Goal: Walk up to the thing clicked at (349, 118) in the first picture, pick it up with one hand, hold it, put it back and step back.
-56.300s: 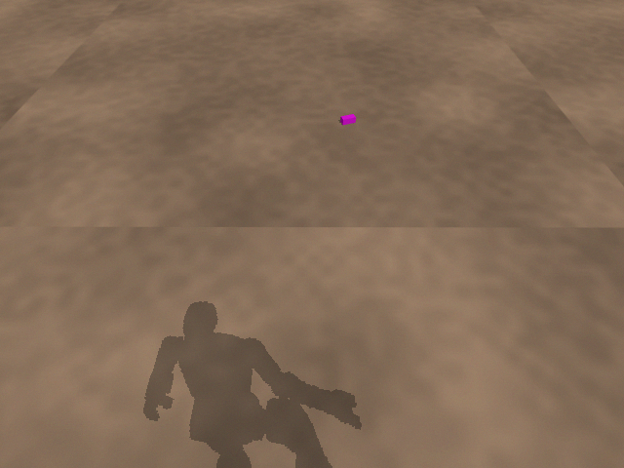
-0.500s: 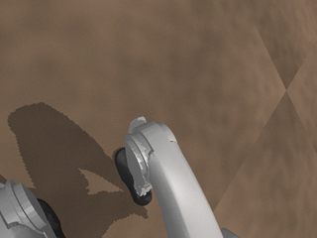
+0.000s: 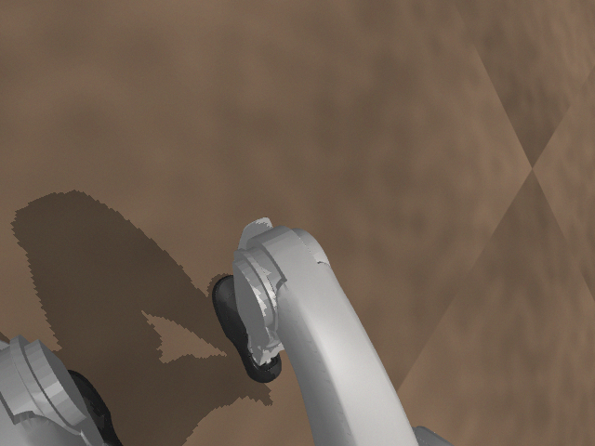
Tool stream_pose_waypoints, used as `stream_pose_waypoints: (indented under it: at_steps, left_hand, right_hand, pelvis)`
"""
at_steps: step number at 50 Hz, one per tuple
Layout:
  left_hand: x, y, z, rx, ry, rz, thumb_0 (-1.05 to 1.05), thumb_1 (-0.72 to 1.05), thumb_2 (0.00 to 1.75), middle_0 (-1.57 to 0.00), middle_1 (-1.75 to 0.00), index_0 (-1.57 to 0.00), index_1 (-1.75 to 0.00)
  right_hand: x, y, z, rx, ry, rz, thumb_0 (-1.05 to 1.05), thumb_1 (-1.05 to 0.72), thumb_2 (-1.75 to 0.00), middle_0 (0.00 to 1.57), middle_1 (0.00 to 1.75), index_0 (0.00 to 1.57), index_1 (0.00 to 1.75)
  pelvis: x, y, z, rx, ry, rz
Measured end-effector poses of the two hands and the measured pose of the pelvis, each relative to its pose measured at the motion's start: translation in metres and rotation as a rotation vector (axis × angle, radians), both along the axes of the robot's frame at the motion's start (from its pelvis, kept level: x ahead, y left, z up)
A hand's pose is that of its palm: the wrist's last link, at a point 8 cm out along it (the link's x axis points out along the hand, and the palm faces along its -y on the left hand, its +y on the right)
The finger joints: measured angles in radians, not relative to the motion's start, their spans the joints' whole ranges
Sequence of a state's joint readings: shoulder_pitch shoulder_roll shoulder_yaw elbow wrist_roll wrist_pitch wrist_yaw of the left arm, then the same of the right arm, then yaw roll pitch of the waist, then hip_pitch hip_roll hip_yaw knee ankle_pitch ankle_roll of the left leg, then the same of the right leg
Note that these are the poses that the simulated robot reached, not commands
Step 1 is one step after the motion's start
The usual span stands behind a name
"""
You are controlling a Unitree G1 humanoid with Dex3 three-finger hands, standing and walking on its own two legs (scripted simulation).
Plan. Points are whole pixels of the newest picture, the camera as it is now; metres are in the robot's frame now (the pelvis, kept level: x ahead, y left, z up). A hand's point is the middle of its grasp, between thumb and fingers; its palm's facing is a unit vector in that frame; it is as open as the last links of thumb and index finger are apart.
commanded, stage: open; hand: left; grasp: from above
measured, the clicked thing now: out of the picture +0.37 +0.31 -0.31
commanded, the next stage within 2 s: withdraw in 0.24 s
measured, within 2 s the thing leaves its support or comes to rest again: neither
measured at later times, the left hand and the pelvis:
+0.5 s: hand out of the picture +0.46 +0.31 -0.26, palm faces -0.26 -0.34 -0.90, open 12.3 cm; pelvis +0.00 +0.00 +0.00, yaw +0 degrees
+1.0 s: hand out of the picture +0.43 +0.32 -0.10, palm faces -0.48 -0.15 -0.87, open 13.3 cm; pelvis +0.00 -0.01 +0.03, yaw +8 degrees
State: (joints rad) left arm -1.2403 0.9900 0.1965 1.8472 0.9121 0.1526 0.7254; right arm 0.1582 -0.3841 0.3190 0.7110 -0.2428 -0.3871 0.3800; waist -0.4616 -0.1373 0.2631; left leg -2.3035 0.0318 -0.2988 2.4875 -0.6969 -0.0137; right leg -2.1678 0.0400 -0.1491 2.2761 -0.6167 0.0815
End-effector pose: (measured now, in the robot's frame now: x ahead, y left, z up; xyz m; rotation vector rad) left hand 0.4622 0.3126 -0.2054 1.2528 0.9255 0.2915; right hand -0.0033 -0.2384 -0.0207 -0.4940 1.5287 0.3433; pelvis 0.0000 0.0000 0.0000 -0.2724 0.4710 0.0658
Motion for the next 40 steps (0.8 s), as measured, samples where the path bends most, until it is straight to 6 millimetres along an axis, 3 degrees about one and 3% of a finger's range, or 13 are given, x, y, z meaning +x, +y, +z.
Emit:
stream_pose_waypoints:
  at_steps: [18, 26, 29, 33, 40]
  left_hand:
    - [0.0, 0.001, -0.001, 0.003, 0.004, 0.01, 0.0, -0.23, 0.89, -0.39, -0.78, -0.35, -0.8]
    - [0.005, 0.002, 0.007, -0.01, -0.024, 0.007, 0.0, -0.24, 0.84, -0.33, -0.77, -0.32, -0.77]
    - [0.013, 0.004, 0.02, -0.01, -0.061, -0.011, 0.0, -0.25, 0.82, -0.32, -0.76, -0.31, -0.76]
    - [0.022, 0.01, 0.054, 0.024, -0.105, -0.092, 0.0, -0.27, 0.82, -0.29, -0.76, -0.29, -0.77]
    - [0.007, 0.022, 0.114, 0.045, -0.038, -0.226, 0.0, -0.33, 0.86, -0.26, -0.8, -0.24, -0.8]
  right_hand:
    - [-0.002, -0.001, -0.001, 0.002, 0.004, 0.0, 0.01, -0.89, -0.9, 0.2, 0.3, 0.2, 0.3]
    - [-0.004, -0.001, 0.001, -0.002, 0.01, -0.016, 0.01, -0.9, -0.9, 0.2, 0.3, 0.2, 0.3]
    - [-0.003, -0.002, 0.0, -0.004, 0.009, -0.039, 0.01, -0.91, -0.9, 0.2, 0.3, 0.2, 0.3]
    - [0.006, -0.007, -0.005, -0.002, -0.012, -0.085, 0.01, -0.91, -0.9, 0.2, 0.3, 0.2, 0.3]
    - [0.041, -0.023, -0.03, -0.005, -0.12, -0.163, 0.01, -0.91, -0.9, 0.2, 0.3, 0.2, 0.3]
  pelvis:
    - [-0.001, -0.001, 0.001, 0.005, -0.002, 0.0]
    - [-0.001, -0.001, 0.002, 0.006, 0.005, 0.0]
    - [0.001, -0.002, 0.004, 0.01, 0.023, 0.0]
    - [0.006, -0.004, 0.008, 0.022, 0.063, 0.002]
    - [0.009, -0.004, 0.012, 0.056, 0.095, 0.023]
